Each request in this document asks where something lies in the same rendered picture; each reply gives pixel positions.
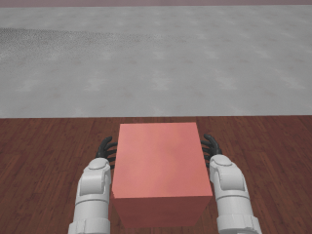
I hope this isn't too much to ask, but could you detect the left robot hand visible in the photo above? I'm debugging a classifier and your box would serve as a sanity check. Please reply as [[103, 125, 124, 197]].
[[95, 136, 118, 170]]

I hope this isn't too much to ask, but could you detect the carton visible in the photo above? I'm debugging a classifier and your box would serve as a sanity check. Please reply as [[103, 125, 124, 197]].
[[110, 122, 213, 228]]

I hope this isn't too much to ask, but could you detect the robot left forearm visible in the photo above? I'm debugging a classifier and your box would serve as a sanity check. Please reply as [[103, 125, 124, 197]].
[[67, 158, 111, 234]]

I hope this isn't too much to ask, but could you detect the robot right forearm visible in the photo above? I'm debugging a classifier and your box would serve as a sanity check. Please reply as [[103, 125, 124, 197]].
[[210, 154, 262, 234]]

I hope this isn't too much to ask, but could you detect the right robot hand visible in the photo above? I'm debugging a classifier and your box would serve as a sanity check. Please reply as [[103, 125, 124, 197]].
[[200, 134, 222, 168]]

